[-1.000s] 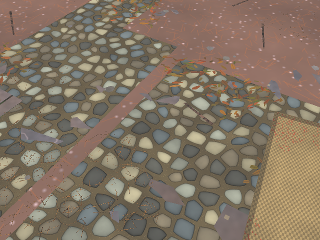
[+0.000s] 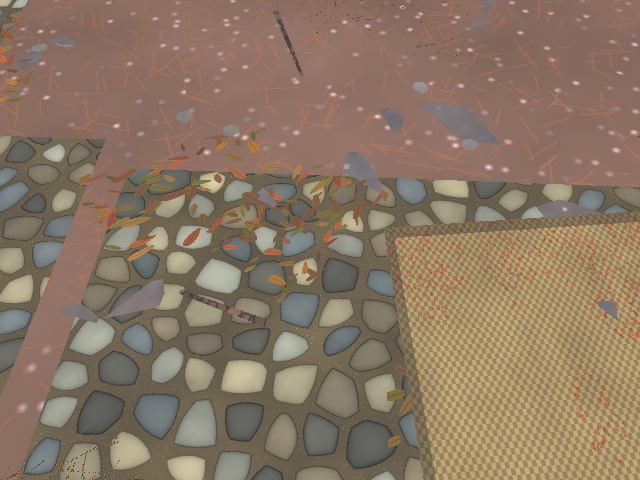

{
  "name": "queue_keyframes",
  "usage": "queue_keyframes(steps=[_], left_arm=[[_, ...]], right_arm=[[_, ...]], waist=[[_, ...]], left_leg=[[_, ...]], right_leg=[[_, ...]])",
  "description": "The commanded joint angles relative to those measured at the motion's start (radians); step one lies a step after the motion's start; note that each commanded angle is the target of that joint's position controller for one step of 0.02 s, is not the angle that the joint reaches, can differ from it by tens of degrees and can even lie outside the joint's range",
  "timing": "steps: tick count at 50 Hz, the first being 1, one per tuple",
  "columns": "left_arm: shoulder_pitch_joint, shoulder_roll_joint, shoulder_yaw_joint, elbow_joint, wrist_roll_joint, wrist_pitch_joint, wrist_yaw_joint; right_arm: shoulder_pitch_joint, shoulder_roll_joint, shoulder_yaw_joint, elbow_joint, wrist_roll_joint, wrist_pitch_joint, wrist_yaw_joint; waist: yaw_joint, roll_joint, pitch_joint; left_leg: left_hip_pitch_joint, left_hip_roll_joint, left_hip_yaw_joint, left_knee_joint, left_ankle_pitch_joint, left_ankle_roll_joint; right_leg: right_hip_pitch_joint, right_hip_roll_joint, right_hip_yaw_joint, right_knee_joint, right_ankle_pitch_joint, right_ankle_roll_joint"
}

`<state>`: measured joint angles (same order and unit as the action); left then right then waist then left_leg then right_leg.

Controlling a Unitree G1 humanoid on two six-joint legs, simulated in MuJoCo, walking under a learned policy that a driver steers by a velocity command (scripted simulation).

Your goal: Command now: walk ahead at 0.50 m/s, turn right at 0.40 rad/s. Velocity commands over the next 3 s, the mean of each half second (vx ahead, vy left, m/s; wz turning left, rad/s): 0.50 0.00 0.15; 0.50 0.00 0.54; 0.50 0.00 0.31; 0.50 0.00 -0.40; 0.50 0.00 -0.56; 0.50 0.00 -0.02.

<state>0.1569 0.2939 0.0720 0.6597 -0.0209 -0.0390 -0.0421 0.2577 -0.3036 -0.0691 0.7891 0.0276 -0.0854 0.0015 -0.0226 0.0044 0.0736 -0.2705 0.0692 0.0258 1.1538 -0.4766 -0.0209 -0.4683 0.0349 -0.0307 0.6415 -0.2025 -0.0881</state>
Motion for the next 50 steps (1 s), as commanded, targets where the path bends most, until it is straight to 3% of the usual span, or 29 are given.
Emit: queue_keyframes(steps=[1, 2, 3, 5, 7, 11, 13, 18, 19, 21, 22, 23, 24, 25, 26, 27, 28, 29, 30, 31, 34, 38, 42, 44, 46, 47, 48, 49, 50], left_arm=[[0.13, 0.116, 0.033, -0.029, 0.008, -0.026, 0.009], [0.084, 0.08, 0.018, -0.043, 0.022, -0.029, 0.013], [0.071, 0.078, 0.016, -0.043, 0.028, -0.033, 0.015], [0.085, 0.1, 0.018, -0.019, 0.027, -0.05, 0.018], [0.11, 0.114, 0.021, 0.007, 0.029, -0.059, 0.025], [0.122, 0.112, 0.015, 0.039, 0.032, -0.062, 0.037], [0.14, 0.124, 0.017, 0.058, 0.032, -0.063, 0.04], [0.182, 0.131, 0.024, 0.109, 0.02, -0.04, 0.046], [0.178, 0.137, 0.027, 0.112, 0.018, -0.032, 0.05], [0.153, 0.165, 0.035, 0.106, 0.016, -0.017, 0.063], [0.145, 0.18, 0.038, 0.101, 0.016, -0.009, 0.07], [0.128, 0.184, 0.037, 0.096, 0.016, 0.0, 0.077], [0.125, 0.171, 0.028, 0.082, 0.019, -0.003, 0.084], [0.241, 0.037, -0.016, 0.037, 0.047, -0.029, 0.065], [0.197, 0.069, -0.022, 0.04, 0.031, -0.07, 0.045], [0.091, 0.129, -0.006, 0.008, -0.011, -0.096, 0.029], [0.04, 0.124, -0.012, -0.012, -0.012, -0.109, 0.028], [0.02, 0.121, -0.008, -0.012, 0.012, -0.111, 0.034], [0.032, 0.129, 0.0, -0.012, 0.028, -0.101, 0.039], [0.054, 0.124, 0.002, -0.014, 0.033, -0.088, 0.04], [0.06, 0.086, -0.008, -0.02, 0.041, -0.061, 0.049], [-0.094, 0.044, -0.026, -0.055, 0.037, -0.064, 0.047], [-0.177, 0.076, -0.014, -0.08, 0.016, -0.079, 0.031], [-0.16, 0.104, -0.001, -0.078, 0.013, -0.088, 0.024], [-0.051, 0.127, 0.018, -0.051, 0.013, -0.097, 0.027], [0.057, 0.161, 0.032, -0.038, 0.029, -0.102, 0.034], [0.185, 0.24, 0.052, -0.027, 0.052, -0.1, 0.043], [0.247, 0.239, 0.058, 0.007, 0.032, -0.085, 0.034], [0.2, 0.152, 0.036, -0.012, 0.02, -0.08, 0.035]], right_arm=[[-0.056, -0.115, -0.012, -0.103, -0.009, -0.056, -0.004], [-0.028, -0.117, -0.017, -0.086, -0.015, -0.043, -0.001], [-0.007, -0.111, -0.018, -0.073, -0.014, -0.027, 0.003], [0.006, -0.084, -0.012, -0.056, -0.015, -0.001, 0.004], [-0.045, -0.067, -0.005, -0.066, -0.016, 0.013, 0.001], [-0.13, -0.048, 0.003, -0.077, -0.008, 0.008, 0.013], [-0.186, -0.035, 0.009, -0.093, -0.003, 0.004, 0.024], [-0.267, -0.024, 0.017, -0.142, -0.004, -0.002, 0.058], [-0.268, -0.027, 0.016, -0.152, -0.006, -0.003, 0.066], [-0.223, -0.052, 0.005, -0.16, -0.009, 0.001, 0.072], [-0.159, -0.079, -0.009, -0.152, -0.01, 0.006, 0.07], [-0.029, -0.121, -0.032, -0.126, -0.01, 0.01, 0.064], [0.131, -0.182, -0.059, -0.097, -0.009, 0.015, 0.048], [0.189, -0.284, -0.081, -0.095, -0.009, 0.014, 0.037], [0.211, -0.22, -0.062, -0.103, -0.004, 0.009, 0.037], [0.176, -0.171, -0.048, -0.103, -0.01, 0.009, 0.032], [0.111, -0.149, -0.041, -0.116, -0.008, 0.01, 0.029], [0.044, -0.126, -0.033, -0.131, -0.007, 0.012, 0.028], [0.004, -0.102, -0.022, -0.147, -0.017, 0.013, 0.024], [-0.018, -0.099, -0.021, -0.159, -0.022, 0.015, 0.022], [-0.018, -0.129, -0.029, -0.155, -0.017, 0.012, 0.007], [0.032, -0.151, -0.036, -0.13, -0.004, 0.025, -0.012], [0.094, -0.15, -0.037, -0.106, 0.003, 0.042, -0.018], [0.09, -0.145, -0.037, -0.106, 0.001, 0.047, -0.022], [0.06, -0.127, -0.033, -0.117, -0.004, 0.051, -0.02], [0.057, -0.08, -0.016, -0.128, -0.011, 0.047, -0.016], [0.138, -0.015, 0.005, -0.15, -0.008, 0.04, -0.013], [0.195, -0.035, 0.012, -0.167, 0.007, 0.033, -0.013], [0.146, -0.13, -0.011, -0.15, 0.013, 0.036, -0.013]], waist=[[0.063, -0.034, -0.181], [0.03, -0.057, -0.163], [0.016, -0.068, -0.16], [0.007, -0.05, -0.137], [0.021, -0.041, -0.09], [0.06, -0.057, -0.041], [0.087, -0.053, -0.013], [0.114, -0.039, 0.025], [0.107, -0.044, 0.019], [0.067, -0.082, -0.038], [0.029, -0.105, -0.092], [-0.045, -0.098, -0.165], [-0.128, -0.041, -0.256], [-0.049, 0.218, -0.381], [-0.088, 0.18, -0.504], [-0.111, 0.118, -0.365], [-0.079, 0.03, -0.252], [-0.035, -0.031, -0.168], [0.002, -0.017, -0.133], [0.027, 0.014, -0.121], [0.042, 0.035, -0.097], [-0.021, 0.067, -0.084], [-0.054, 0.089, -0.09], [-0.033, 0.108, -0.092], [0.033, 0.124, -0.118], [0.087, 0.09, -0.211], [0.094, -0.101, -0.363], [0.08, -0.351, -0.419], [0.099, -0.208, -0.287]], left_leg=[[-0.485, 0.06, -0.095, 0.08, 0.137, 0.04], [-0.409, 0.088, -0.102, 0.037, 0.183, 0.04], [-0.363, 0.093, -0.095, 0.021, 0.211, 0.034], [-0.352, 0.092, -0.079, -0.025, 0.258, 0.015], [-0.409, 0.094, -0.081, -0.108, 0.353, -0.002], [-0.414, 0.057, -0.073, -0.351, 0.593, 0.004], [-0.405, 0.033, -0.06, -0.447, 0.649, 0.014], [-0.483, 0.001, -0.038, -0.571, 0.565, 0.058], [-0.48, -0.01, -0.022, -0.581, 0.515, 0.072], [-0.383, -0.065, 0.04, -0.577, 0.403, 0.108], [-0.29, -0.103, 0.069, -0.565, 0.349, 0.129], [-0.11, -0.142, 0.082, -0.595, 0.362, 0.159], [0.188, -0.089, -0.038, -0.625, 0.413, 0.21], [0.6, 0.184, -0.556, -0.639, 0.323, 0.403], [0.725, 0.261, -0.877, -0.799, 0.202, 0.467], [0.641, 0.231, -0.726, -0.832, 0.185, 0.399], [0.481, 0.192, -0.601, -0.844, 0.24, 0.359], [0.322, 0.153, -0.511, -0.861, 0.346, 0.334], [0.213, 0.121, -0.45, -0.888, 0.436, 0.326], [0.144, 0.101, -0.425, -0.911, 0.481, 0.329], [0.016, 0.061, -0.325, -0.933, 0.607, 0.329], [-0.037, -0.014, -0.254, -0.904, 0.52, 0.258], [0.049, 0.023, -0.359, -0.835, 0.401, 0.232], [0.11, 0.052, -0.43, -0.774, 0.38, 0.215], [0.108, 0.033, -0.447, -0.68, 0.418, 0.184], [0.053, -0.018, -0.399, -0.512, 0.415, 0.152], [-0.206, -0.139, -0.268, -0.189, 0.193, 0.084], [-0.446, -0.153, -0.202, 0.046, -0.125, 0.056], [-0.524, -0.089, -0.222, 0.143, -0.053, 0.047]], right_leg=[[0.514, -0.289, 0.476, -0.357, 0.035, -0.198], [0.425, -0.259, 0.398, -0.379, 0.135, -0.181], [0.374, -0.25, 0.361, -0.403, 0.196, -0.18], [0.325, -0.244, 0.269, -0.441, 0.311, -0.184], [0.321, -0.236, 0.197, -0.475, 0.343, -0.171], [0.345, -0.197, 0.061, -0.512, 0.288, -0.108], [0.37, -0.214, 0.029, -0.534, 0.261, -0.095], [0.569, -0.279, -0.022, -0.473, 0.376, -0.082], [0.601, -0.29, -0.031, -0.44, 0.458, -0.074], [0.634, -0.288, -0.062, -0.317, 0.801, -0.048], [0.64, -0.281, -0.076, -0.211, 0.974, -0.035], [0.588, -0.256, -0.103, -0.028, 1.035, -0.01], [0.388, -0.219, -0.112, 0.237, 0.844, 0.028], [-0.073, -0.027, -0.078, 0.641, -0.001, 0.101], [-0.252, 0.049, 0.128, 0.788, -0.379, 0.097], [-0.343, -0.021, 0.167, 0.789, -0.302, 0.075], [-0.334, -0.069, 0.149, 0.701, -0.215, 0.063], [-0.288, -0.101, 0.133, 0.6, -0.17, 0.071], [-0.218, -0.125, 0.131, 0.542, -0.139, 0.082], [-0.173, -0.132, 0.126, 0.507, -0.125, 0.097], [-0.133, -0.128, 0.086, 0.361, -0.059, 0.149], [-0.051, -0.07, 0.068, 0.038, 0.225, 0.171], [-0.008, -0.032, 0.101, -0.117, 0.265, 0.159], [0.016, -0.033, 0.122, -0.152, 0.194, 0.131], [0.159, -0.034, 0.1, -0.205, 0.155, 0.085], [0.357, -0.111, 0.156, -0.196, 0.137, 0.035], [0.714, -0.331, 0.452, -0.206, 0.034, -0.083], [0.829, -0.471, 0.822, -0.306, -0.229, -0.178], [0.727, -0.444, 0.764, -0.342, -0.371, -0.146]])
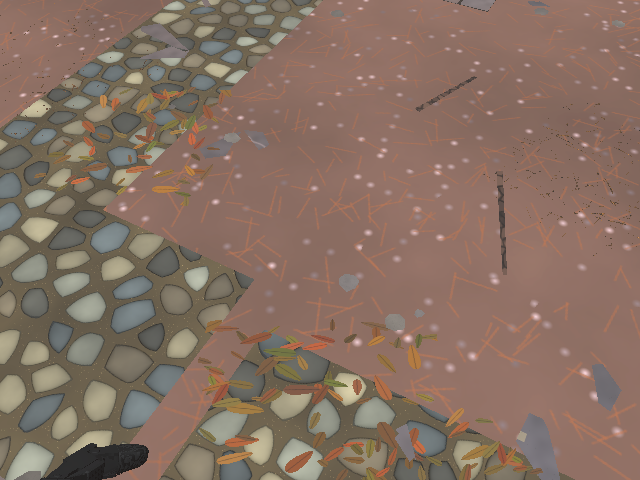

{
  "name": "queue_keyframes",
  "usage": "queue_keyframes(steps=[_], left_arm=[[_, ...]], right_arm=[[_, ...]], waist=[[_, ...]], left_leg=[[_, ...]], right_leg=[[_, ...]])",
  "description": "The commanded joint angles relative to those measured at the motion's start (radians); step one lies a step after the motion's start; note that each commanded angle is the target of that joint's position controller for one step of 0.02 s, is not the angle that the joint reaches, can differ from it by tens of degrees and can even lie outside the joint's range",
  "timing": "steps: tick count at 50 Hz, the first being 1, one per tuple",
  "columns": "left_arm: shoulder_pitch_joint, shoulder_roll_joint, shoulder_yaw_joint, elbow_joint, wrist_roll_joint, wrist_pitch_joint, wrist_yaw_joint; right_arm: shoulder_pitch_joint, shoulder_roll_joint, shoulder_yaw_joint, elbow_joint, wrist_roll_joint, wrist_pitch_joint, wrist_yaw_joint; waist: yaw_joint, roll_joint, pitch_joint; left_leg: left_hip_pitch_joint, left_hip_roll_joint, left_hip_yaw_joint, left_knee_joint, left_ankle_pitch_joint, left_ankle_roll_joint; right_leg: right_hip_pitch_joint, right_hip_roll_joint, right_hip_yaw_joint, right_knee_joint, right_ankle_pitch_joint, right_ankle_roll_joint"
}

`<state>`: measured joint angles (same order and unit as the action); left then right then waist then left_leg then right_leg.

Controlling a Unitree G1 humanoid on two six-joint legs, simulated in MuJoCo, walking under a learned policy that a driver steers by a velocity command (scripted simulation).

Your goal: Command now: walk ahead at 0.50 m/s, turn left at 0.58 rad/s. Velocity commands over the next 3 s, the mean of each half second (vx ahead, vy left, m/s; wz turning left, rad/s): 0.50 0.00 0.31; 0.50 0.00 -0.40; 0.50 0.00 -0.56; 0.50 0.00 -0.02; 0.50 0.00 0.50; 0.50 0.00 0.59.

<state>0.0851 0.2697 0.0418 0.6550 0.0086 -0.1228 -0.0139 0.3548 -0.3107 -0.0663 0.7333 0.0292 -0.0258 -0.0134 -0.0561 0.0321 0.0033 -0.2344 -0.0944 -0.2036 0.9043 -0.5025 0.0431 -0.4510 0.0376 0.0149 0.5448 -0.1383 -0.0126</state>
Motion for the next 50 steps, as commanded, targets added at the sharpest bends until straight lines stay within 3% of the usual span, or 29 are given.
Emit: queue_keyframes(steps=[1, 2, 3, 6, 9, 14, 16, 19, 20, 21, 22, 23, 24, 25, 26, 27, 28, 29, 31, 33, 37, 41, 43, 45, 47, 48, 49, 50], left_arm=[[0.231, 0.142, 0.056, -0.013, -0.008, 0.013, 0.011], [0.19, 0.125, 0.047, -0.01, -0.002, 0.018, 0.012], [0.163, 0.104, 0.039, -0.004, 0.002, 0.019, 0.014], [0.154, 0.1, 0.04, 0.023, -0.003, 0.008, 0.011], [0.182, 0.135, 0.051, 0.062, -0.003, 0.002, 0.005], [0.213, 0.173, 0.056, 0.11, -0.025, 0.019, 0.006], [0.258, 0.189, 0.059, 0.137, -0.034, 0.028, 0.005], [0.281, 0.21, 0.064, 0.17, -0.045, 0.047, 0.007], [0.279, 0.217, 0.064, 0.177, -0.048, 0.053, 0.009], [0.266, 0.216, 0.059, 0.183, -0.052, 0.058, 0.011], [0.27, 0.189, 0.046, 0.182, -0.044, 0.057, 0.013], [0.285, 0.103, 0.015, 0.143, -0.013, 0.048, 0.011], [0.362, 0.048, -0.004, 0.142, -0.023, 0.03, 0.008], [0.287, 0.158, 0.028, 0.146, -0.052, 0.024, 0.005], [0.226, 0.17, 0.035, 0.123, -0.061, 0.022, 0.003], [0.199, 0.153, 0.035, 0.125, -0.049, 0.026, 0.009], [0.204, 0.145, 0.04, 0.131, -0.038, 0.038, 0.012], [0.238, 0.125, 0.04, 0.142, -0.04, 0.053, 0.012], [0.255, 0.086, 0.036, 0.149, -0.043, 0.076, 0.012], [0.214, 0.076, 0.037, 0.133, -0.039, 0.087, 0.015], [0.112, 0.055, 0.029, 0.097, -0.031, 0.08, -0.002], [-0.025, 0.037, 0.014, 0.038, -0.027, 0.078, -0.029], [-0.067, 0.043, 0.014, 0.007, -0.028, 0.078, -0.041], [-0.068, 0.059, 0.022, -0.016, -0.028, 0.08, -0.052], [0.017, 0.099, 0.044, -0.014, -0.031, 0.087, -0.053], [0.138, 0.139, 0.068, 0.011, -0.034, 0.09, -0.048], [0.303, 0.203, 0.103, 0.051, -0.034, 0.095, -0.031], [0.348, 0.321, 0.128, 0.063, -0.039, 0.1, -0.011]], right_arm=[[-0.04, -0.144, -0.022, -0.108, 0.002, -0.017, 0.002], [-0.083, -0.131, -0.022, -0.121, -0.008, -0.015, 0.004], [-0.098, -0.117, -0.027, -0.127, -0.011, -0.012, 0.008], [-0.088, -0.056, -0.017, -0.131, -0.002, 0.002, 0.017], [-0.136, -0.023, -0.003, -0.144, -0.013, -0.001, 0.017], [-0.287, 0.002, 0.017, -0.165, -0.016, -0.029, 0.045], [-0.344, 0.0, 0.019, -0.183, -0.01, -0.034, 0.053], [-0.366, -0.03, 0.009, -0.201, -0.01, -0.038, 0.06], [-0.329, -0.049, -0.001, -0.194, -0.014, -0.04, 0.058], [-0.215, -0.079, -0.02, -0.161, -0.02, -0.042, 0.053], [-0.058, -0.134, -0.048, -0.114, -0.024, -0.04, 0.042], [0.105, -0.227, -0.07, -0.091, -0.046, -0.033, 0.023], [0.105, -0.244, -0.064, -0.094, -0.044, -0.033, 0.024], [0.072, -0.155, -0.042, -0.09, -0.036, -0.037, 0.026], [0.014, -0.121, -0.029, -0.084, -0.027, -0.042, 0.028], [-0.052, -0.087, -0.02, -0.081, -0.028, -0.048, 0.032], [-0.099, -0.055, -0.012, -0.079, -0.031, -0.056, 0.036], [-0.125, -0.043, -0.012, -0.073, -0.038, -0.066, 0.037], [-0.144, -0.038, -0.016, -0.052, -0.043, -0.085, 0.035], [-0.139, -0.05, -0.023, -0.029, -0.05, -0.094, 0.027], [-0.121, -0.078, -0.031, 0.005, -0.048, -0.089, 0.01], [-0.06, -0.114, -0.043, 0.044, -0.032, -0.071, -0.001], [-0.037, -0.126, -0.049, 0.062, -0.022, -0.055, -0.002], [-0.045, -0.146, -0.054, 0.067, -0.015, -0.039, -0.006], [-0.062, -0.176, -0.062, 0.062, -0.009, -0.022, -0.014], [-0.079, -0.184, -0.062, 0.058, -0.005, -0.015, -0.017], [-0.084, -0.17, -0.054, 0.051, -0.005, -0.017, -0.02], [0.001, -0.036, -0.014, 0.008, -0.051, -0.035, -0.01]], waist=[[0.141, -0.152, -0.113], [0.124, -0.107, -0.042], [0.103, -0.116, -0.007], [0.077, -0.148, 0.016], [0.078, -0.104, 0.02], [0.121, -0.091, 0.042], [0.138, -0.097, 0.056], [0.117, -0.121, 0.058], [0.085, -0.13, 0.033], [0.011, -0.122, -0.032], [-0.062, -0.105, -0.133], [-0.101, 0.065, -0.295], [-0.05, 0.238, -0.414], [-0.076, 0.123, -0.297], [-0.05, 0.109, -0.162], [-0.014, 0.059, -0.102], [0.018, 0.075, -0.052], [0.048, 0.098, -0.044], [0.073, 0.069, -0.02], [0.073, 0.041, 0.013], [0.047, 0.023, 0.049], [-0.007, -0.006, 0.097], [-0.016, -0.004, 0.106], [0.005, 0.015, 0.085], [0.066, 0.056, 0.006], [0.138, 0.052, -0.059], [0.222, 0.012, -0.143], [0.147, -0.251, -0.22]], left_leg=[[-0.568, 0.107, 0.046, 0.413, 0.054, -0.024], [-0.545, 0.135, 0.062, 0.379, 0.116, -0.029], [-0.518, 0.164, 0.063, 0.338, 0.157, -0.03], [-0.458, 0.191, 0.095, 0.269, 0.206, -0.04], [-0.483, 0.188, 0.089, 0.122, 0.283, -0.051], [-0.4, 0.175, 0.177, -0.196, 0.491, -0.042], [-0.379, 0.165, 0.196, -0.264, 0.488, -0.031], [-0.34, 0.141, 0.213, -0.341, 0.392, 0.01], [-0.252, 0.118, 0.229, -0.373, 0.37, 0.028], [-0.074, 0.087, 0.254, -0.423, 0.403, 0.053], [0.184, 0.108, 0.227, -0.408, 0.437, 0.08], [0.531, 0.367, -0.088, -0.392, 0.428, 0.167], [0.641, 0.526, -0.475, -0.533, 0.293, 0.272], [0.544, 0.49, -0.392, -0.565, 0.22, 0.232], [0.413, 0.452, -0.232, -0.59, 0.255, 0.195], [0.296, 0.406, -0.137, -0.624, 0.3, 0.171], [0.205, 0.368, -0.052, -0.664, 0.358, 0.156], [0.143, 0.354, 0.003, -0.7, 0.393, 0.149], [0.089, 0.348, 0.09, -0.746, 0.491, 0.157], [0.085, 0.348, 0.161, -0.767, 0.557, 0.156], [0.12, 0.326, 0.287, -0.785, 0.587, 0.13], [0.214, 0.361, 0.35, -0.779, 0.609, 0.12], [0.294, 0.381, 0.37, -0.741, 0.665, 0.11], [0.345, 0.389, 0.398, -0.661, 0.877, 0.091], [0.364, 0.382, 0.42, -0.487, 1.21, 0.067], [0.324, 0.358, 0.437, -0.314, 1.268, 0.047], [0.165, 0.315, 0.447, -0.063, 1.115, 0.006], [-0.262, 0.17, 0.424, 0.311, 0.285, -0.061]], right_leg=[[0.592, -0.404, 0.564, -0.252, -0.368, -0.182], [0.478, -0.36, 0.446, -0.275, -0.242, -0.168], [0.407, -0.324, 0.358, -0.299, -0.15, -0.158], [0.314, -0.283, 0.201, -0.362, -0.01, -0.166], [0.334, -0.292, 0.128, -0.391, 0.112, -0.199], [0.359, -0.258, -0.001, -0.397, 0.183, -0.173], [0.398, -0.279, -0.001, -0.39, 0.186, -0.168], [0.483, -0.318, 0.001, -0.335, 0.301, -0.148], [0.485, -0.313, -0.002, -0.274, 0.437, -0.136], [0.455, -0.282, -0.033, -0.142, 0.576, -0.113], [0.336, -0.233, -0.061, 0.052, 0.543, -0.079], [0.035, -0.14, -0.097, 0.42, 0.151, -0.023], [-0.191, -0.014, 0.035, 0.661, -0.462, 0.002], [-0.284, -0.066, 0.112, 0.747, -0.429, -0.002], [-0.316, -0.108, 0.086, 0.727, -0.337, -0.01], [-0.283, -0.145, 0.073, 0.68, -0.252, -0.007], [-0.242, -0.167, 0.075, 0.639, -0.19, -0.001], [-0.182, -0.182, 0.083, 0.628, -0.14, 0.006], [-0.163, -0.181, 0.084, 0.616, -0.091, 0.019], [-0.213, -0.18, 0.101, 0.563, -0.022, 0.03], [-0.231, -0.163, 0.075, 0.325, 0.174, 0.027], [-0.249, -0.151, 0.005, 0.162, 0.206, -0.002], [-0.273, -0.142, -0.022, 0.119, 0.15, -0.025], [-0.227, -0.106, -0.067, 0.094, 0.062, -0.057], [-0.077, -0.031, -0.13, 0.105, -0.043, -0.1], [0.088, 0.012, -0.145, 0.07, -0.042, -0.131], [0.367, 0.021, -0.085, 0.004, 0.012, -0.173], [0.723, -0.234, 0.367, -0.016, 0.004, -0.315]])
Over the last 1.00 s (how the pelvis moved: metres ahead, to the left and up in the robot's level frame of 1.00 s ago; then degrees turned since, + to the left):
0.59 0.08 0.00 26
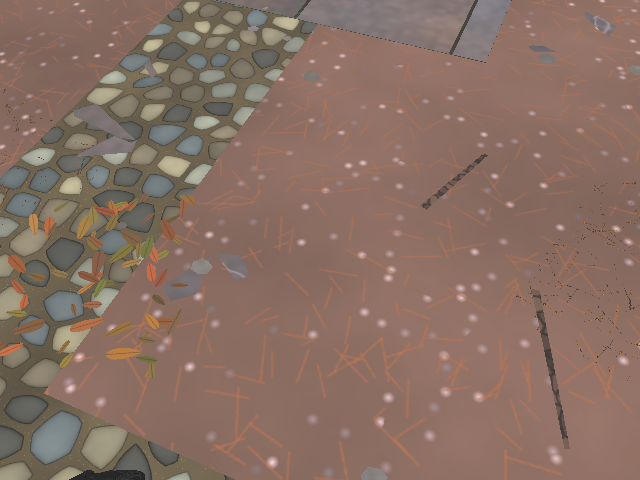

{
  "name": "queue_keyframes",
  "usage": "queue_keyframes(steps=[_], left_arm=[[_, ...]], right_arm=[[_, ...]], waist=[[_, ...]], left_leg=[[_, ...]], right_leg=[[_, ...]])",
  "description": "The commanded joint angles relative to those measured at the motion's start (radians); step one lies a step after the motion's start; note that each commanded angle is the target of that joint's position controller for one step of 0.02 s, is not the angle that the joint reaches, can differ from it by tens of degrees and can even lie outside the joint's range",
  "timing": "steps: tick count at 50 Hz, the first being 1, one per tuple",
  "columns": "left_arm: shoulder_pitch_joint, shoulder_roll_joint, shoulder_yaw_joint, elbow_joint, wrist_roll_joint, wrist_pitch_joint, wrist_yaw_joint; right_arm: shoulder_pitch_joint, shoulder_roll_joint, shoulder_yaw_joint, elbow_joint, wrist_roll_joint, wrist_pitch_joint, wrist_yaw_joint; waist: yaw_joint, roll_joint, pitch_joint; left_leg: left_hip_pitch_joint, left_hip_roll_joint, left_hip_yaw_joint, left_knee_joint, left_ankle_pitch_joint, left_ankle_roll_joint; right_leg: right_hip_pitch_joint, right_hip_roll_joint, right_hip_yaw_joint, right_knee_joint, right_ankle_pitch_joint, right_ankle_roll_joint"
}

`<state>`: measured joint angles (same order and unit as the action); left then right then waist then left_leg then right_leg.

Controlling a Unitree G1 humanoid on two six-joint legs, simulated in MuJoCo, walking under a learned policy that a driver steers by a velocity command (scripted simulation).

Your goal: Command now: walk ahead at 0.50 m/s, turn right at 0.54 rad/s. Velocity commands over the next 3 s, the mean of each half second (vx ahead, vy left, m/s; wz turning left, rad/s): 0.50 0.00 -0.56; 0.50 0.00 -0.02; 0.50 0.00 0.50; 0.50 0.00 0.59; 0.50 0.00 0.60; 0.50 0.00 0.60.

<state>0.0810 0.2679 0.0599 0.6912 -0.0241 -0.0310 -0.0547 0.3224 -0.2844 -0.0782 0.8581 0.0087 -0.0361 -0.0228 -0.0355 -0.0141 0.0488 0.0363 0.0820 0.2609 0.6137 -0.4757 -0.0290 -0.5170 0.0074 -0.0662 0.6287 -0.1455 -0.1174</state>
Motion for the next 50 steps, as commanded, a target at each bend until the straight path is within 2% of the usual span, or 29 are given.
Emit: queue_keyframes(steps=[1, 2, 3, 4, 5, 6, 9, 14, 19, 21, 22, 23, 24, 25, 26, 27, 28, 29, 31, 33, 35, 38, 43, 45, 46, 47, 48, 49, 50], left_arm=[[0.349, 0.31, 0.096, -0.012, 0.001, -0.011, 0.022], [0.333, 0.233, 0.074, -0.007, 0.009, -0.024, 0.017], [0.283, 0.201, 0.065, -0.008, 0.006, -0.032, 0.018], [0.211, 0.168, 0.055, -0.019, 0.003, -0.035, 0.02], [0.163, 0.135, 0.044, -0.036, 0.01, -0.035, 0.025], [0.144, 0.126, 0.039, -0.05, 0.018, -0.035, 0.03], [0.162, 0.158, 0.048, -0.048, 0.013, -0.039, 0.047], [0.228, 0.18, 0.055, -0.027, 0.004, -0.025, 0.069], [0.278, 0.174, 0.056, -0.006, -0.003, -0.013, 0.076], [0.257, 0.173, 0.059, -0.011, 0.001, -0.007, 0.078], [0.245, 0.151, 0.051, -0.017, 0.003, -0.005, 0.077], [0.247, 0.095, 0.03, -0.026, 0.013, -0.008, 0.073], [0.361, 0.027, 0.01, -0.041, 0.01, -0.015, 0.073], [0.429, 0.057, 0.005, -0.04, -0.015, -0.023, 0.074], [0.366, 0.145, 0.025, -0.02, -0.02, -0.022, 0.074], [0.266, 0.164, 0.029, -0.036, -0.008, -0.02, 0.074], [0.206, 0.153, 0.028, -0.051, 0.007, -0.022, 0.073], [0.183, 0.139, 0.03, -0.059, 0.013, -0.025, 0.069], [0.2, 0.101, 0.023, -0.056, 0.008, -0.025, 0.06], [0.174, 0.075, 0.013, -0.068, 0.014, -0.024, 0.057], [0.105, 0.057, 0.001, -0.091, 0.023, -0.031, 0.055], [0.006, 0.038, -0.01, -0.111, 0.021, -0.047, 0.045], [-0.092, 0.072, 0.0, -0.138, 0.005, -0.067, 0.026], [-0.032, 0.102, 0.015, -0.123, 0.005, -0.075, 0.027], [0.062, 0.133, 0.033, -0.093, 0.011, -0.076, 0.035], [0.205, 0.183, 0.053, -0.069, 0.027, -0.077, 0.046], [0.335, 0.277, 0.075, -0.056, 0.047, -0.065, 0.056], [0.366, 0.241, 0.067, -0.035, 0.04, -0.055, 0.05], [0.311, 0.171, 0.046, -0.035, 0.028, -0.055, 0.048]], right_arm=[[0.017, -0.055, 0.017, -0.141, -0.014, -0.068, 0.014], [-0.117, -0.135, -0.005, -0.167, 0.029, -0.096, 0.027], [-0.155, -0.129, 0.0, -0.183, 0.035, -0.11, 0.028], [-0.152, -0.124, -0.002, -0.168, 0.012, -0.112, 0.02], [-0.138, -0.135, -0.011, -0.16, -0.008, -0.104, 0.015], [-0.122, -0.135, -0.014, -0.157, -0.013, -0.09, 0.017], [-0.133, -0.094, -0.006, -0.167, -0.025, -0.062, 0.015], [-0.324, -0.053, 0.016, -0.215, -0.015, -0.065, 0.024], [-0.374, -0.106, 0.0, -0.238, 0.001, -0.087, 0.046], [-0.312, -0.128, -0.012, -0.224, 0.003, -0.097, 0.047], [-0.228, -0.143, -0.024, -0.2, -0.001, -0.101, 0.043], [-0.105, -0.178, -0.037, -0.181, -0.019, -0.107, 0.037], [0.017, -0.257, -0.053, -0.164, -0.04, -0.104, 0.033], [0.075, -0.252, -0.057, -0.119, -0.019, -0.093, 0.048], [0.024, -0.159, -0.033, -0.136, -0.002, -0.09, 0.049], [-0.027, -0.119, -0.021, -0.142, -0.005, -0.081, 0.047], [-0.067, -0.102, -0.011, -0.142, -0.014, -0.075, 0.047], [-0.088, -0.082, -0.003, -0.135, -0.02, -0.074, 0.045], [-0.088, -0.072, 0.003, -0.12, -0.018, -0.079, 0.043], [-0.069, -0.1, -0.003, -0.101, -0.007, -0.083, 0.041], [-0.052, -0.13, -0.01, -0.087, 0.001, -0.079, 0.037], [-0.017, -0.153, -0.012, -0.067, 0.013, -0.062, 0.032], [0.065, -0.173, -0.015, -0.031, 0.025, -0.038, 0.024], [0.053, -0.184, -0.019, -0.027, 0.025, -0.027, 0.019], [0.052, -0.169, -0.013, -0.029, 0.021, -0.026, 0.018], [0.038, -0.123, 0.004, -0.045, 0.009, -0.031, 0.02], [0.103, -0.022, 0.035, -0.079, -0.003, -0.044, 0.019], [0.136, -0.05, 0.032, -0.083, 0.022, -0.055, 0.019], [0.078, -0.137, 0.005, -0.084, 0.039, -0.053, 0.018]], waist=[[0.121, -0.185, -0.433], [0.168, -0.077, -0.335], [0.136, -0.042, -0.216], [0.085, 0.018, -0.143], [0.05, 0.004, -0.112], [0.027, -0.015, -0.104], [0.016, -0.018, -0.085], [0.089, -0.068, -0.049], [0.098, -0.091, -0.047], [0.058, -0.121, -0.055], [0.013, -0.119, -0.087], [-0.042, -0.07, -0.196], [-0.022, 0.151, -0.342], [-0.009, 0.367, -0.364], [-0.032, 0.217, -0.224], [-0.038, 0.132, -0.128], [-0.023, 0.089, -0.068], [-0.004, 0.094, -0.04], [0.022, 0.129, -0.048], [0.023, 0.119, -0.044], [0.006, 0.094, -0.034], [-0.022, 0.089, -0.02], [-0.036, 0.104, -0.012], [0.018, 0.113, -0.036], [0.065, 0.103, -0.088], [0.137, 0.067, -0.199], [0.152, -0.158, -0.362], [0.145, -0.284, -0.417], [0.142, -0.175, -0.264]], left_leg=[[-0.747, -0.147, -0.291, 0.799, -0.144, 0.001], [-0.849, -0.083, -0.368, 0.809, -0.061, 0.027], [-0.854, -0.039, -0.358, 0.729, 0.033, 0.047], [-0.797, 0.002, -0.352, 0.639, 0.095, 0.044], [-0.723, 0.027, -0.353, 0.571, 0.139, 0.035], [-0.667, 0.035, -0.353, 0.541, 0.164, 0.024], [-0.637, 0.022, -0.32, 0.411, 0.235, -0.025], [-0.571, -0.048, -0.307, 0.029, 0.527, -0.051], [-0.515, -0.073, -0.353, -0.113, 0.506, -0.019], [-0.441, -0.075, -0.346, -0.135, 0.423, 0.014], [-0.326, -0.079, -0.327, -0.173, 0.421, 0.039], [-0.121, 0.013, -0.396, -0.158, 0.398, 0.09], [0.22, 0.227, -0.74, -0.19, 0.271, 0.215], [0.302, 0.335, -1.106, -0.314, -0.019, 0.309], [0.2, 0.296, -1.027, -0.348, -0.144, 0.275], [0.08, 0.251, -0.863, -0.346, -0.061, 0.237], [-0.032, 0.206, -0.751, -0.362, 0.065, 0.227], [-0.1, 0.171, -0.673, -0.381, 0.167, 0.222], [-0.154, 0.135, -0.582, -0.414, 0.285, 0.225], [-0.162, 0.139, -0.529, -0.445, 0.373, 0.249], [-0.163, 0.137, -0.491, -0.464, 0.438, 0.259], [-0.191, 0.099, -0.427, -0.46, 0.484, 0.239], [-0.15, 0.131, -0.475, -0.391, 0.463, 0.212], [-0.149, 0.135, -0.49, -0.321, 0.491, 0.184], [-0.179, 0.094, -0.466, -0.221, 0.573, 0.16], [-0.288, 0.037, -0.424, -0.006, 0.514, 0.124], [-0.609, -0.09, -0.315, 0.354, 0.167, 0.054], [-0.766, -0.099, -0.364, 0.552, -0.122, 0.044], [-0.832, -0.045, -0.391, 0.635, -0.056, 0.047]], right_leg=[[0.945, -0.351, 0.926, -0.289, -0.165, -0.351], [0.89, -0.327, 0.812, -0.344, -0.156, -0.278], [0.748, -0.286, 0.67, -0.343, -0.093, -0.236], [0.598, -0.24, 0.556, -0.344, 0.009, -0.2], [0.489, -0.205, 0.48, -0.361, 0.104, -0.184], [0.421, -0.182, 0.448, -0.383, 0.15, -0.18], [0.314, -0.149, 0.363, -0.406, 0.272, -0.182], [0.255, -0.082, 0.307, -0.389, 0.123, -0.11], [0.352, -0.139, 0.442, -0.291, 0.018, -0.084], [0.374, -0.15, 0.487, -0.226, 0.044, -0.066], [0.36, -0.115, 0.475, -0.154, 0.08, -0.042], [0.306, -0.063, 0.41, 0.042, 0.066, -0.009], [0.039, 0.068, 0.281, 0.374, -0.203, 0.062], [-0.198, 0.076, 0.245, 0.589, -0.458, 0.089], [-0.267, 0.024, 0.276, 0.67, -0.379, 0.095], [-0.266, -0.01, 0.237, 0.671, -0.299, 0.095], [-0.241, -0.034, 0.218, 0.626, -0.244, 0.094], [-0.21, -0.063, 0.216, 0.568, -0.203, 0.091], [-0.145, -0.086, 0.187, 0.49, -0.172, 0.093], [-0.155, -0.099, 0.156, 0.401, -0.14, 0.105], [-0.159, -0.112, 0.134, 0.272, -0.058, 0.117], [-0.077, -0.082, 0.104, 0.064, 0.083, 0.133], [0.035, -0.035, 0.108, -0.107, 0.123, 0.132], [0.159, -0.025, 0.102, -0.17, 0.097, 0.105], [0.313, -0.017, 0.089, -0.195, 0.081, 0.081], [0.546, -0.115, 0.168, -0.168, 0.083, 0.032], [0.904, -0.367, 0.487, -0.168, 0.038, -0.077], [0.908, -0.452, 0.759, -0.284, -0.155, -0.156], [0.787, -0.41, 0.658, -0.317, -0.245, -0.124]])
Over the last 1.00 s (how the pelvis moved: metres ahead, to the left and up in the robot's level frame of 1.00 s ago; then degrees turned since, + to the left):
0.53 0.05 -0.01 -7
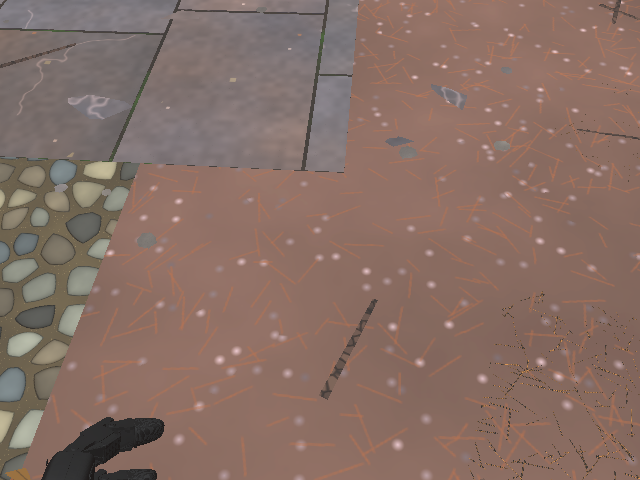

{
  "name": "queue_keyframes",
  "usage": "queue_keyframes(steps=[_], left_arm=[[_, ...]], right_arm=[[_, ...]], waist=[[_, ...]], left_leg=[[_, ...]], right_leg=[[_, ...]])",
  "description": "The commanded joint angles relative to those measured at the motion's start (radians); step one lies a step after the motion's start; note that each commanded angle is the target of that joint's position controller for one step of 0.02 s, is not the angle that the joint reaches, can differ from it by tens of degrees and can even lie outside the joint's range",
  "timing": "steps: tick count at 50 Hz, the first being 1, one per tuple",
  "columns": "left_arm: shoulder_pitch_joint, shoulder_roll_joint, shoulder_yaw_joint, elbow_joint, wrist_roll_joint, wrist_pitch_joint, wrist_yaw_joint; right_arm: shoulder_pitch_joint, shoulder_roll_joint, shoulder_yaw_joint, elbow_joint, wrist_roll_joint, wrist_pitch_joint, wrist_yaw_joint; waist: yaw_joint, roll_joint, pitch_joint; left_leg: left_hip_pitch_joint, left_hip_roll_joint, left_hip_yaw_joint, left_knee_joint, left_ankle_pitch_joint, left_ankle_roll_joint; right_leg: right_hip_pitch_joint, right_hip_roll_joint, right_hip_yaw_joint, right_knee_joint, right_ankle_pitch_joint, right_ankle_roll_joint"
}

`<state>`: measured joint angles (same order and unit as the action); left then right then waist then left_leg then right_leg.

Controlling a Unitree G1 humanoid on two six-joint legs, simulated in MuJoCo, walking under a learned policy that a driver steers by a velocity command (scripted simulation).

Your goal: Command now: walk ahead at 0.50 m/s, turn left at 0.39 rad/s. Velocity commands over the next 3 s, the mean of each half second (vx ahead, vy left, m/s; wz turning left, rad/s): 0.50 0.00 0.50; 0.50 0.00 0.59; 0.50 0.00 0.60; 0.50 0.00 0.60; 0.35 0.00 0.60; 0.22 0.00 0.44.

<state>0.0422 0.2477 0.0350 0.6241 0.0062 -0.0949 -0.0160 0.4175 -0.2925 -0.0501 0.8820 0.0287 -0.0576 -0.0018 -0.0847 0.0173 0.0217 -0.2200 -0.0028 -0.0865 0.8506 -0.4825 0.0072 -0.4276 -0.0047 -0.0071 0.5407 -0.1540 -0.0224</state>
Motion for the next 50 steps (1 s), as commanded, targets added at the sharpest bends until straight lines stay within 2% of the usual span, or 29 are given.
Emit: queue_keyframes(steps=[1, 2, 3, 6, 10, 13, 16, 18, 20, 21, 22, 23, 24, 25, 26, 27, 28, 29, 32, 37, 40, 42, 44, 45, 46, 47, 48, 49, 50], left_arm=[[0.29, 0.151, 0.057, 0.031, -0.007, 0.008, 0.009], [0.229, 0.117, 0.046, 0.035, -0.006, 0.006, 0.005], [0.186, 0.094, 0.04, 0.04, -0.001, 0.0, 0.002], [0.145, 0.108, 0.052, 0.065, 0.005, -0.019, 0.005], [0.164, 0.147, 0.067, 0.102, 0.006, -0.021, 0.017], [0.194, 0.181, 0.077, 0.124, -0.003, -0.013, 0.025], [0.234, 0.208, 0.087, 0.152, -0.019, 0.002, 0.027], [0.247, 0.227, 0.095, 0.166, -0.03, 0.017, 0.026], [0.239, 0.259, 0.103, 0.167, -0.038, 0.032, 0.03], [0.225, 0.262, 0.102, 0.164, -0.042, 0.042, 0.033], [0.243, 0.234, 0.089, 0.159, -0.033, 0.042, 0.037], [0.32, 0.116, 0.049, 0.112, 0.015, 0.029, 0.031], [0.293, 0.103, 0.03, 0.086, 0.003, -0.009, 0.02], [0.163, 0.191, 0.053, 0.062, -0.043, -0.033, 0.009], [0.126, 0.182, 0.048, 0.047, -0.049, -0.045, 0.009], [0.132, 0.176, 0.048, 0.062, -0.025, -0.048, 0.019], [0.151, 0.185, 0.057, 0.072, -0.006, -0.04, 0.024], [0.166, 0.185, 0.059, 0.075, -0.001, -0.027, 0.022], [0.155, 0.147, 0.052, 0.068, 0.011, -0.002, 0.023], [-0.033, 0.101, 0.029, 0.02, 0.002, -0.007, 0.012], [-0.1, 0.118, 0.031, -0.003, -0.013, -0.018, -0.003], [-0.1, 0.143, 0.04, -0.007, -0.014, -0.026, -0.011], [-0.056, 0.165, 0.05, 0.0, -0.016, -0.035, -0.014], [0.012, 0.173, 0.059, 0.019, -0.015, -0.039, -0.01], [0.113, 0.203, 0.074, 0.04, -0.004, -0.044, -0.003], [0.261, 0.258, 0.087, 0.052, 0.008, -0.044, 0.006], [0.323, 0.319, 0.102, 0.088, 0.015, -0.03, -0.002], [0.286, 0.216, 0.08, 0.068, -0.008, -0.026, -0.007], [0.248, 0.165, 0.065, 0.06, -0.011, -0.019, -0.002]], right_arm=[[-0.073, -0.132, -0.027, -0.119, 0.016, -0.026, -0.003], [-0.097, -0.119, -0.029, -0.121, 0.007, -0.017, -0.003], [-0.1, -0.105, -0.033, -0.121, 0.0, -0.005, -0.003], [-0.107, -0.051, -0.026, -0.137, -0.001, 0.023, 0.003], [-0.19, -0.036, -0.02, -0.174, -0.008, 0.026, 0.018], [-0.298, -0.024, -0.009, -0.211, -0.009, 0.021, 0.039], [-0.377, -0.037, -0.01, -0.252, -0.008, 0.025, 0.053], [-0.4, -0.054, -0.016, -0.276, -0.01, 0.028, 0.061], [-0.341, -0.089, -0.035, -0.28, -0.012, 0.033, 0.061], [-0.216, -0.124, -0.059, -0.251, -0.009, 0.036, 0.057], [-0.042, -0.194, -0.096, -0.201, -0.005, 0.043, 0.043], [0.011, -0.322, -0.125, -0.192, 0.004, 0.047, 0.022], [0.006, -0.312, -0.109, -0.237, 0.001, 0.029, 0.029], [-0.008, -0.232, -0.084, -0.23, -0.009, 0.014, 0.038], [-0.048, -0.201, -0.075, -0.225, -0.011, 0.003, 0.037], [-0.119, -0.167, -0.064, -0.235, -0.01, 0.001, 0.034], [-0.175, -0.135, -0.053, -0.251, -0.019, 0.001, 0.03], [-0.202, -0.126, -0.049, -0.266, -0.029, 0.001, 0.025], [-0.19, -0.146, -0.055, -0.261, -0.024, -0.007, 0.01], [-0.116, -0.164, -0.062, -0.228, -0.01, 0.002, -0.013], [-0.067, -0.169, -0.065, -0.204, -0.003, 0.008, -0.016], [-0.054, -0.159, -0.064, -0.197, -0.002, 0.014, -0.019], [-0.064, -0.16, -0.067, -0.199, -0.005, 0.021, -0.022], [-0.077, -0.146, -0.063, -0.203, -0.006, 0.024, -0.021], [-0.079, -0.106, -0.048, -0.211, -0.011, 0.023, -0.018], [-0.059, -0.046, -0.025, -0.229, -0.029, 0.021, -0.015], [0.069, -0.016, -0.015, -0.262, 0.009, 0.013, -0.015], [0.048, -0.126, -0.034, -0.229, 0.016, 0.014, -0.019], [-0.058, -0.171, -0.048, -0.241, 0.008, 0.019, -0.018]], waist=[[0.172, -0.17, -0.145], [0.142, -0.139, -0.08], [0.113, -0.148, -0.037], [0.073, -0.122, 0.001], [0.084, -0.077, 0.018], [0.123, -0.06, 0.044], [0.144, -0.055, 0.07], [0.139, -0.062, 0.069], [0.09, -0.094, 0.005], [0.014, -0.086, -0.064], [-0.063, -0.049, -0.157], [-0.005, 0.215, -0.237], [-0.003, 0.212, -0.415], [-0.049, 0.09, -0.313], [-0.022, 0.068, -0.197], [0.027, 0.006, -0.126], [0.068, 0.021, -0.092], [0.092, 0.043, -0.081], [0.103, 0.03, -0.063], [0.034, 0.058, -0.014], [0.009, 0.067, -0.002], [0.017, 0.076, -0.006], [0.047, 0.107, -0.013], [0.085, 0.115, -0.034], [0.134, 0.094, -0.11], [0.184, -0.036, -0.257], [0.115, -0.393, -0.342], [0.138, -0.252, -0.251], [0.162, -0.161, -0.137]], left_leg=[[-0.577, 0.074, -0.021, 0.397, 0.034, 0.013], [-0.548, 0.099, -0.011, 0.365, 0.097, 0.007], [-0.507, 0.123, -0.018, 0.327, 0.143, 0.003], [-0.457, 0.14, -0.013, 0.284, 0.233, -0.017], [-0.474, 0.137, -0.004, 0.084, 0.419, -0.024], [-0.434, 0.121, 0.051, -0.08, 0.52, -0.008], [-0.444, 0.114, 0.078, -0.17, 0.486, 0.022], [-0.432, 0.09, 0.112, -0.203, 0.403, 0.051], [-0.3, 0.02, 0.176, -0.209, 0.295, 0.092], [-0.13, -0.031, 0.206, -0.252, 0.306, 0.122], [0.153, -0.057, 0.17, -0.282, 0.345, 0.161], [0.506, 0.205, -0.289, -0.314, 0.314, 0.305], [0.636, 0.346, -0.76, -0.517, 0.087, 0.437], [0.577, 0.327, -0.66, -0.574, 0.085, 0.367], [0.445, 0.29, -0.529, -0.571, 0.139, 0.331], [0.295, 0.248, -0.419, -0.568, 0.24, 0.297], [0.176, 0.212, -0.339, -0.583, 0.342, 0.28], [0.103, 0.19, -0.308, -0.606, 0.394, 0.278], [0.006, 0.156, -0.222, -0.633, 0.533, 0.288], [-0.037, 0.095, -0.163, -0.622, 0.424, 0.224], [-0.007, 0.119, -0.221, -0.586, 0.365, 0.212], [0.051, 0.14, -0.28, -0.528, 0.346, 0.201], [0.082, 0.153, -0.329, -0.466, 0.376, 0.184], [0.075, 0.132, -0.33, -0.416, 0.404, 0.167], [0.037, 0.078, -0.292, -0.281, 0.433, 0.135], [-0.092, 0.005, -0.197, 0.008, 0.258, 0.094], [-0.443, -0.106, -0.093, 0.305, -0.129, 0.037], [-0.553, -0.022, -0.121, 0.426, -0.081, 0.022], [-0.574, 0.008, -0.093, 0.447, 0.014, 0.015]], right_leg=[[0.58, -0.355, 0.467, -0.255, -0.214, -0.189], [0.471, -0.312, 0.373, -0.295, -0.148, -0.175], [0.385, -0.281, 0.295, -0.331, -0.078, -0.163], [0.284, -0.268, 0.146, -0.399, 0.093, -0.169], [0.308, -0.254, -0.004, -0.417, 0.199, -0.165], [0.326, -0.252, -0.087, -0.422, 0.201, -0.145], [0.415, -0.28, -0.125, -0.399, 0.208, -0.125], [0.48, -0.296, -0.149, -0.34, 0.318, -0.108], [0.509, -0.289, -0.184, -0.181, 0.653, -0.084], [0.477, -0.261, -0.216, -0.002, 0.764, -0.061], [0.328, -0.219, -0.234, 0.246, 0.676, -0.021], [-0.098, -0.093, -0.225, 0.634, -0.061, 0.05], [-0.3, 0.043, 0.023, 0.828, -0.469, 0.063], [-0.403, -0.014, 0.097, 0.853, -0.388, 0.038], [-0.417, -0.053, 0.083, 0.789, -0.3, 0.017], [-0.357, -0.094, 0.085, 0.702, -0.231, 0.018], [-0.274, -0.12, 0.091, 0.628, -0.183, 0.023], [-0.216, -0.127, 0.092, 0.598, -0.154, 0.031], [-0.181, -0.106, 0.065, 0.476, -0.07, 0.074], [-0.128, -0.039, 0.061, 0.107, 0.218, 0.098], [-0.086, -0.013, 0.076, 0.009, 0.249, 0.088], [-0.068, -0.008, 0.097, -0.039, 0.202, 0.07], [-0.009, -0.004, 0.094, -0.055, 0.107, 0.041], [0.083, 0.002, 0.074, -0.091, 0.097, 0.02], [0.259, -0.037, 0.095, -0.1, 0.09, -0.017], [0.521, -0.213, 0.27, -0.086, 0.026, -0.074], [0.773, -0.405, 0.751, -0.209, -0.252, -0.223], [0.72, -0.402, 0.777, -0.253, -0.446, -0.201], [0.607, -0.362, 0.61, -0.26, -0.389, -0.161]])
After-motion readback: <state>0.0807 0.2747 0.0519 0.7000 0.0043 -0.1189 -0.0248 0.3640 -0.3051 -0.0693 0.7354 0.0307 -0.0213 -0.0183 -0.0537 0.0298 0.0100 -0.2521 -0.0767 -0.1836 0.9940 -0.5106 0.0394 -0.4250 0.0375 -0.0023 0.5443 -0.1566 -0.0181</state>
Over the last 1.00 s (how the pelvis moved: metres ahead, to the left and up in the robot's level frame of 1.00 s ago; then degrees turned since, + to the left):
0.52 -0.10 0.02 -15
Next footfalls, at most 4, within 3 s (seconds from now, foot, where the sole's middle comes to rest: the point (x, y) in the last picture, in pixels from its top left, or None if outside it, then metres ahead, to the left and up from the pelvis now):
0.44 left None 0.36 0.18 -0.77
0.92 right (266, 379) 0.70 0.11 -0.77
1.46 left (92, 380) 0.73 0.50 -0.77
1.94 right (50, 270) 1.05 0.65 -0.77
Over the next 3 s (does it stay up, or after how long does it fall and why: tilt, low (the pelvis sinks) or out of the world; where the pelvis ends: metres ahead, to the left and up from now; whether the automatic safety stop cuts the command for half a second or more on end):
stays up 0.96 0.93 0.01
